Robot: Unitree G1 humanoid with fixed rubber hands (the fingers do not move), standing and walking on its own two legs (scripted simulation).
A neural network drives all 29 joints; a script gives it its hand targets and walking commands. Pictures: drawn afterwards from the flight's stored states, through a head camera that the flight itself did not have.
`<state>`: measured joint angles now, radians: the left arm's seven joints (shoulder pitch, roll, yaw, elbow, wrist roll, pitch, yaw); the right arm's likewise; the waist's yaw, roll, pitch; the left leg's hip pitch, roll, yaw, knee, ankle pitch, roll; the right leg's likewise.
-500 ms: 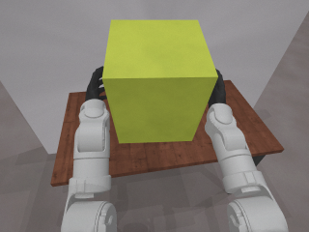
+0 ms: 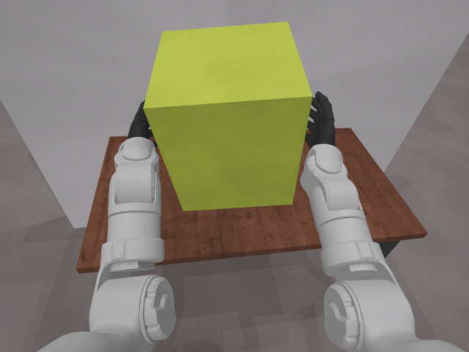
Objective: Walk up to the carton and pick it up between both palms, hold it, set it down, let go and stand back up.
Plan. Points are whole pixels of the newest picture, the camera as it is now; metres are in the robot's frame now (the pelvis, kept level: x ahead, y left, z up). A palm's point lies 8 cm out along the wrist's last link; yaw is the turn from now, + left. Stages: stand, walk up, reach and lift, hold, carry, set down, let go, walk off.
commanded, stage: hold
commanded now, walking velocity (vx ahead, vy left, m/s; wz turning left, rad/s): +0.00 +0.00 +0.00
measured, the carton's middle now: (231, 123) +0.44 +0.00 +0.18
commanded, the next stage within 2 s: none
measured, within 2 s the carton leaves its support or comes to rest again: neither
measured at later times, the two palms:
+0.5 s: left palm (139, 156) +0.38 +0.16 +0.15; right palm (310, 152) +0.38 -0.13 +0.16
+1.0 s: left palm (133, 156) +0.36 +0.16 +0.17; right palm (315, 151) +0.36 -0.13 +0.18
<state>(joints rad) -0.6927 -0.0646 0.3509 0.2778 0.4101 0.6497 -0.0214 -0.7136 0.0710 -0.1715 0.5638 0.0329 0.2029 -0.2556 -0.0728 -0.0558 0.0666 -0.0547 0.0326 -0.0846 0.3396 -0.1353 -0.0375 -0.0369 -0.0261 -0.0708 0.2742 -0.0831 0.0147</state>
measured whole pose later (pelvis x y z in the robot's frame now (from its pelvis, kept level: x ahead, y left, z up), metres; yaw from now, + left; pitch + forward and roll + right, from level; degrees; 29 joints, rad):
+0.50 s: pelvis +0.02 +0.02 +0.00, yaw -1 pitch -12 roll -1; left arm -0.54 -0.12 0.29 0.09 0.42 0.73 0.01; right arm -0.64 0.02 -0.08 0.58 0.12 0.16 -0.21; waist -0.07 -0.07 0.14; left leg 0.04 0.03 -0.05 0.36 -0.19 -0.03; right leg 0.07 -0.03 -0.04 0.25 -0.11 0.03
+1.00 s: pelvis +0.01 +0.00 +0.00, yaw -1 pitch -15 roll -1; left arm -0.55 -0.11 0.36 0.08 0.47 0.76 -0.09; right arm -0.61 0.04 -0.04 0.50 0.10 0.24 -0.26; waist -0.07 -0.08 0.12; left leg 0.10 0.03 -0.07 0.31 -0.16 -0.04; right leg 0.11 -0.03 -0.06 0.26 -0.11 0.02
